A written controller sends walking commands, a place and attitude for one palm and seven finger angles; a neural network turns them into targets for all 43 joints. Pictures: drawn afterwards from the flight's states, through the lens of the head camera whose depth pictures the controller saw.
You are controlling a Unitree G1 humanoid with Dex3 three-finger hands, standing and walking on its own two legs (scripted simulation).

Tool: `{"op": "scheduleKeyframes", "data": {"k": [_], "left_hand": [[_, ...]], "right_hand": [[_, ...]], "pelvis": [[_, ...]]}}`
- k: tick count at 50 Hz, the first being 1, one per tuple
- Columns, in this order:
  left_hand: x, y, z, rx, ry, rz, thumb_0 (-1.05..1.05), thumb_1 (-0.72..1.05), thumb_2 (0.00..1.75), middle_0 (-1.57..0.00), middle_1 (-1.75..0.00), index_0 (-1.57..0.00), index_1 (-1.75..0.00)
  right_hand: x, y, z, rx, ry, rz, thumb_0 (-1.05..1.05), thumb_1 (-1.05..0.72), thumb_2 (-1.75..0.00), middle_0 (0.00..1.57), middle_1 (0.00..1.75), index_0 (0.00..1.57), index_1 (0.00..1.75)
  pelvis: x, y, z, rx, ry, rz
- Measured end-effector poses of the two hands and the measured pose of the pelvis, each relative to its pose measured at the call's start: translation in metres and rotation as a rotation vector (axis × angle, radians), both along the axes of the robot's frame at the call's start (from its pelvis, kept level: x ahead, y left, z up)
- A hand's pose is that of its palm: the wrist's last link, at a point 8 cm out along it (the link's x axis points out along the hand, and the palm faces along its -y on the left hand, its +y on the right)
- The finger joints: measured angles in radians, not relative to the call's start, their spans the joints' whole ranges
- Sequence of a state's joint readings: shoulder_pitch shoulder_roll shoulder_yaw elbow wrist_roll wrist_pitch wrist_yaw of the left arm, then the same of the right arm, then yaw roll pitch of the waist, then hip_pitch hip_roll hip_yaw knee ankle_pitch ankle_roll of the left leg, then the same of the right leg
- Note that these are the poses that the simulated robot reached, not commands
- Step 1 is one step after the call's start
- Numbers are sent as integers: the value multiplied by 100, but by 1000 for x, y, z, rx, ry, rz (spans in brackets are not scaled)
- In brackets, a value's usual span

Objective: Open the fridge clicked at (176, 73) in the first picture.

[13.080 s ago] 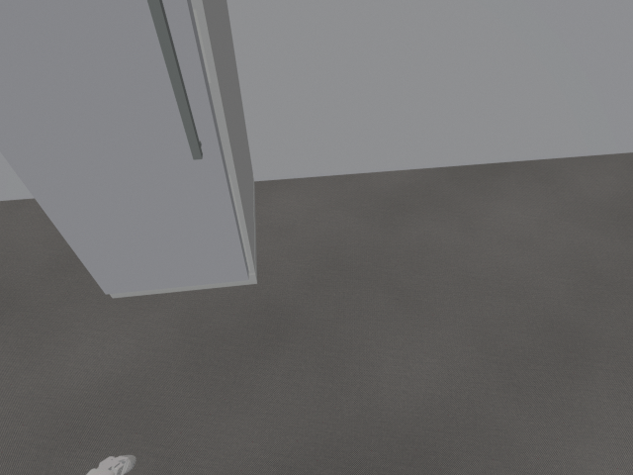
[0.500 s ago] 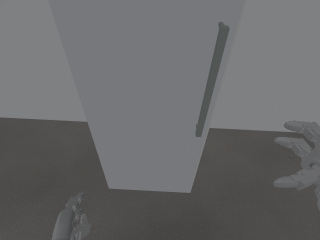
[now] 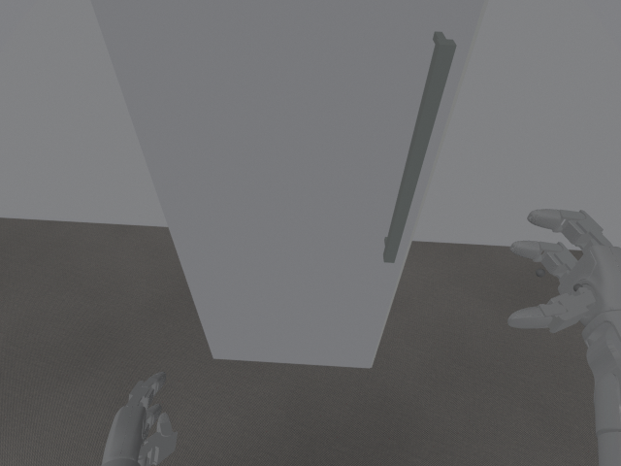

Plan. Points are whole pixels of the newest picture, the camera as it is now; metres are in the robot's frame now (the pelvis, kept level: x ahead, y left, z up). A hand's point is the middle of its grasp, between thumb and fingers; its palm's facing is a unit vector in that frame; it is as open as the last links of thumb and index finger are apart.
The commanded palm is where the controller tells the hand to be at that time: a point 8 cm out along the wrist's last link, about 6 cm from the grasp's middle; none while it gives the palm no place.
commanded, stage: move the hooked fingers beside the handle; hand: right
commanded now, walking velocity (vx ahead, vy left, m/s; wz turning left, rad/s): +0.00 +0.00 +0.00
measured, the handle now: (409, 169) +0.54 -0.14 +0.12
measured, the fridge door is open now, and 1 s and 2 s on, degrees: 0 0 0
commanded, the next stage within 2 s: none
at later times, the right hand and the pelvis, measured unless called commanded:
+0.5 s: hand (508, 237) +0.37 -0.23 +0.14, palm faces +0.08 +1.00 +0.00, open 14.0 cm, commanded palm +0.35 -0.28 +0.14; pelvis +0.01 -0.01 +0.00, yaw +1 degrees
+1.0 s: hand (481, 205) +0.43 -0.22 +0.14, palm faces +0.08 +1.00 +0.00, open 14.0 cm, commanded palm +0.42 -0.27 +0.14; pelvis +0.01 +0.00 +0.00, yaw +1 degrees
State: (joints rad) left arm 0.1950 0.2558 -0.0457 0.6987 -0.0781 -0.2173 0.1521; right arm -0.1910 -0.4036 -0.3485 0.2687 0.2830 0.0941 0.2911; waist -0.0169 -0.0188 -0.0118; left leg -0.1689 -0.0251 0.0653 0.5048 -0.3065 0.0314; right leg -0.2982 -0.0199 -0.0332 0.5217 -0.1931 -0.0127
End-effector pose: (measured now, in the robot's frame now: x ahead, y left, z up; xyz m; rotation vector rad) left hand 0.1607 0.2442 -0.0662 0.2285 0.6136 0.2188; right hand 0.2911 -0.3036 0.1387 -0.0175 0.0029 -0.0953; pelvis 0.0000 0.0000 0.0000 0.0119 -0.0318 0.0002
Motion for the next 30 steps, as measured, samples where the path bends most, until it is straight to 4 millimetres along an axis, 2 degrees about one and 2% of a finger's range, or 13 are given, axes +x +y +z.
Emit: {"op": "scheduleKeyframes", "data": {"k": [7,15,21,30], "left_hand": [[-6,-2,-2,-15,28,29,1,90,89,-21,-30,-21,-30],[-15,1,-7,-8,80,59,1,90,89,-21,-30,-21,-30],[-18,2,-10,0,114,65,1,90,89,-21,-30,-21,-30],[-28,0,-15,-11,150,76,1,90,89,-21,-30,-21,-30]], "right_hand": [[24,7,1,10,5,17,-1,50,-30,30,120,30,120],[34,2,-3,11,19,-9,-1,50,-30,30,120,30,120],[46,10,-1,19,8,11,-1,50,-30,30,120,30,120],[75,30,2,16,21,28,-1,51,-30,30,120,30,120]], "pelvis": [[8,-4,1,-3,16,18],[14,-8,1,-2,24,22],[13,-10,1,0,29,14],[10,-10,1,1,41,14]]}}
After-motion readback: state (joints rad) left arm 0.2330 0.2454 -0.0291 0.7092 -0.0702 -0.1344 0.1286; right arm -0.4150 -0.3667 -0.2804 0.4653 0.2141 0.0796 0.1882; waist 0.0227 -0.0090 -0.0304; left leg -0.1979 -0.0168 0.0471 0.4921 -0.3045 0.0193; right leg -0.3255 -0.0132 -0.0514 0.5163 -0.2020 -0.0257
